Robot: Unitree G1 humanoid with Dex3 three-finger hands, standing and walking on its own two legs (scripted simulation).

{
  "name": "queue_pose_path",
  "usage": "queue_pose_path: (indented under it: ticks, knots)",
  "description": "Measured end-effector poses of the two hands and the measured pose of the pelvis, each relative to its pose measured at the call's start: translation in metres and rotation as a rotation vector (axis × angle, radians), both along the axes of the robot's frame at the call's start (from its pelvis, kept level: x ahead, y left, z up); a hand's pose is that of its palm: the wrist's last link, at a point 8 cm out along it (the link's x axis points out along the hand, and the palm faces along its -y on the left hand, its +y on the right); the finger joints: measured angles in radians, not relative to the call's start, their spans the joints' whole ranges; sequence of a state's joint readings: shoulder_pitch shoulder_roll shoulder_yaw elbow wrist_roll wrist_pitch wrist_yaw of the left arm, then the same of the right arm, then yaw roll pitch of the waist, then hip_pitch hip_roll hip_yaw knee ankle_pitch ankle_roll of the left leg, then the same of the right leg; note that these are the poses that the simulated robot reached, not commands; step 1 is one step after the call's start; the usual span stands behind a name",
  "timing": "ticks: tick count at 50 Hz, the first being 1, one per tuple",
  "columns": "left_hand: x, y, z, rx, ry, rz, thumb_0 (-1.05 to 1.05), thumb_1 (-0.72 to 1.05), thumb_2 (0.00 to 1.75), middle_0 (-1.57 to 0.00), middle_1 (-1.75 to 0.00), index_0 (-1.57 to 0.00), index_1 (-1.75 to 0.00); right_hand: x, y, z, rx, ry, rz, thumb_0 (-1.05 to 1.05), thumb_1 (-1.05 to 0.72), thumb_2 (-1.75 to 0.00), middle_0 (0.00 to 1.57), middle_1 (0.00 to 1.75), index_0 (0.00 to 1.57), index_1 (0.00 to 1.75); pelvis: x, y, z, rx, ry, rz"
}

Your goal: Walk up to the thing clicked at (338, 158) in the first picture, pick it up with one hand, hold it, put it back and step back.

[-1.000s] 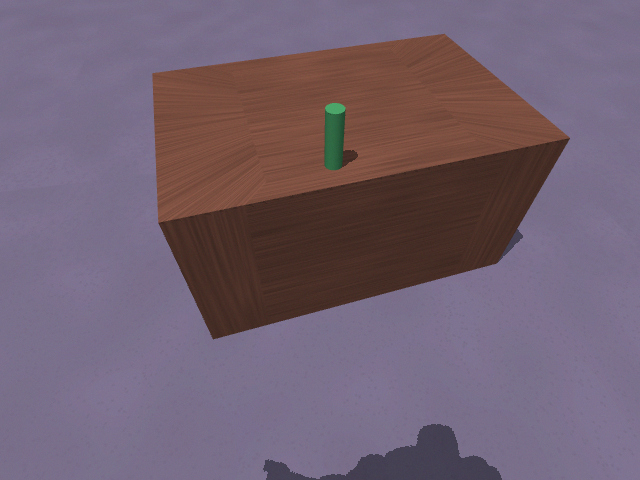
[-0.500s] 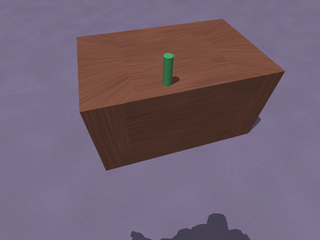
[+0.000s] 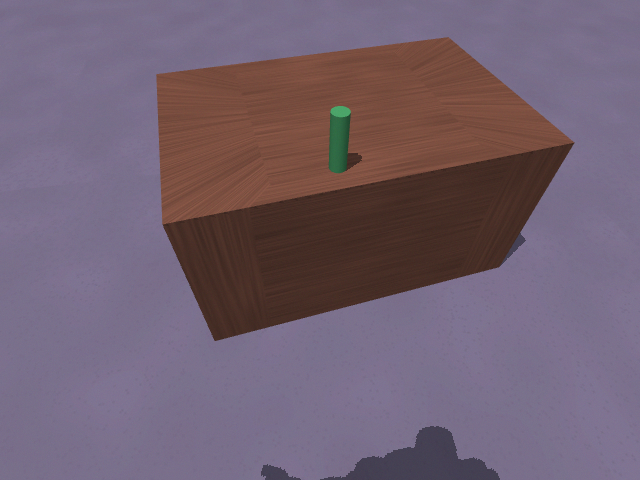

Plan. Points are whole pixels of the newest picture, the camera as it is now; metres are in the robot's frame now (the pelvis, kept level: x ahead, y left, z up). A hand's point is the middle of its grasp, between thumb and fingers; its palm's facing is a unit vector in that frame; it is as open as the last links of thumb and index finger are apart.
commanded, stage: stand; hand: right
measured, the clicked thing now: (339, 141) +0.86 -0.03 -0.10
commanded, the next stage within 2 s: walk up in 0.12 s
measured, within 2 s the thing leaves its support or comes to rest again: neither
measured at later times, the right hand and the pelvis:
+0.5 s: hand (489, 460) +0.18 -0.23 -0.15, palm faces -0.17 +0.88 -0.44, open 7.4 cm; pelvis +0.07 +0.05 -0.03, yaw +10 degrees
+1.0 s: hand (462, 328) +0.39 -0.24 -0.16, palm faces -0.29 +0.86 -0.41, open 7.4 cm; pelvis +0.25 +0.01 -0.02, yaw +16 degrees
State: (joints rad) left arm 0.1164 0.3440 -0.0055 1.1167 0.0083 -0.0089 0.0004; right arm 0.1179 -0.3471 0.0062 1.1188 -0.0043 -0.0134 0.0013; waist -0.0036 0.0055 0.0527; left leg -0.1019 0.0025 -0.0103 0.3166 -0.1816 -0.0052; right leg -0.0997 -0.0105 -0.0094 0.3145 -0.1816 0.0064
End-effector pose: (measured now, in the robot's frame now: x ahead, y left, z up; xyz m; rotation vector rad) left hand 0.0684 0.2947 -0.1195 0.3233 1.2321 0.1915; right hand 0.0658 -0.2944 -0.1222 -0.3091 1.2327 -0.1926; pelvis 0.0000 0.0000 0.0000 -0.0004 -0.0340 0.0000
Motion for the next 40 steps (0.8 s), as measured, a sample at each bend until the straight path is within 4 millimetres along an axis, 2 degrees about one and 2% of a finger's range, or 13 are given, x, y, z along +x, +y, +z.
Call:
queue_pose_path:
  ticks: [7,12,15,19,23,26,32,36,40]
  knots:
    - [0.000,0.001,0.000,-0.005,-0.005,0.005,0.01,0.91,0.90,-0.20,-0.30,-0.20,-0.30,0.001,0.000,0.000,0.003,-0.004,0.001,0.01,-0.90,-0.90,0.20,0.29,0.21,0.30,0.001,0.001,0.000,-0.001,0.001,0.007]
    - [-0.001,0.015,0.000,-0.005,-0.097,0.057,0.01,0.91,0.90,-0.20,-0.30,-0.20,-0.30,0.007,-0.006,-0.003,-0.012,0.022,0.061,0.01,-0.90,-0.90,0.20,0.29,0.21,0.30,0.010,0.001,-0.010,-0.015,0.010,0.062]
    - [-0.014,0.029,-0.001,0.007,-0.104,0.110,0.01,0.91,0.90,-0.20,-0.30,-0.20,-0.30,0.025,-0.005,0.001,-0.036,0.043,0.108,0.01,-0.90,-0.90,0.20,0.29,0.21,0.30,0.020,0.008,-0.011,-0.027,0.009,0.098]
    - [-0.032,0.053,-0.005,0.014,-0.045,0.154,0.01,0.91,0.90,-0.20,-0.30,-0.20,-0.30,0.063,0.006,0.012,-0.059,0.010,0.166,0.01,-0.90,-0.90,0.20,0.29,0.21,0.30,0.039,0.025,-0.013,-0.029,0.003,0.135]
    - [-0.034,0.080,-0.022,0.016,0.016,0.188,0.01,0.91,0.90,-0.20,-0.30,-0.20,-0.30,0.100,0.020,0.014,-0.107,-0.068,0.200,0.01,-0.90,-0.90,0.20,0.29,0.21,0.30,0.060,0.046,-0.027,0.001,-0.014,0.158]
    - [-0.019,0.088,-0.022,0.006,0.028,0.199,0.01,0.91,0.90,-0.20,-0.30,-0.20,-0.30,0.115,0.030,0.020,-0.110,-0.093,0.200,0.01,-0.90,-0.90,0.20,0.29,0.21,0.30,0.076,0.054,-0.024,0.002,-0.017,0.185]
    - [0.029,0.093,-0.011,-0.008,-0.040,0.201,0.01,0.91,0.90,-0.20,-0.30,-0.20,-0.30,0.143,0.044,0.029,-0.099,-0.087,0.233,0.01,-0.90,-0.90,0.20,0.30,0.21,0.30,0.114,0.057,-0.015,0.010,-0.019,0.217]
    - [0.063,0.089,-0.006,-0.008,-0.064,0.204,0.01,0.91,0.90,-0.20,-0.30,-0.20,-0.30,0.169,0.041,0.026,-0.086,-0.084,0.254,0.01,-0.90,-0.90,0.20,0.30,0.21,0.30,0.144,0.052,-0.015,0.016,-0.018,0.234]
    - [0.104,0.079,-0.003,0.005,-0.094,0.209,0.01,0.91,0.90,-0.20,-0.30,-0.20,-0.30,0.203,0.028,0.016,-0.079,-0.078,0.266,0.01,-0.89,-0.90,0.20,0.30,0.21,0.30,0.179,0.041,-0.021,0.024,-0.011,0.248]
